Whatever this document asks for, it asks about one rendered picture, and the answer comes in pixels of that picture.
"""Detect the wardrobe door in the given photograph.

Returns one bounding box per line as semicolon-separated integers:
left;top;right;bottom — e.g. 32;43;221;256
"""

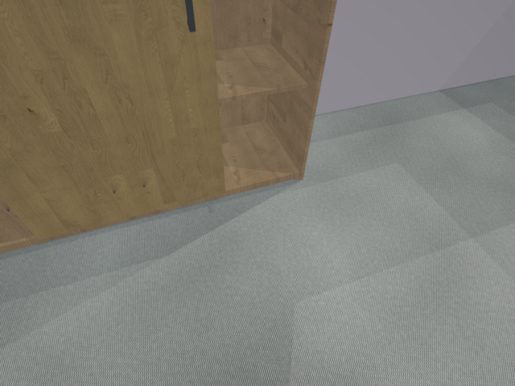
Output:
0;197;34;244
0;0;225;240

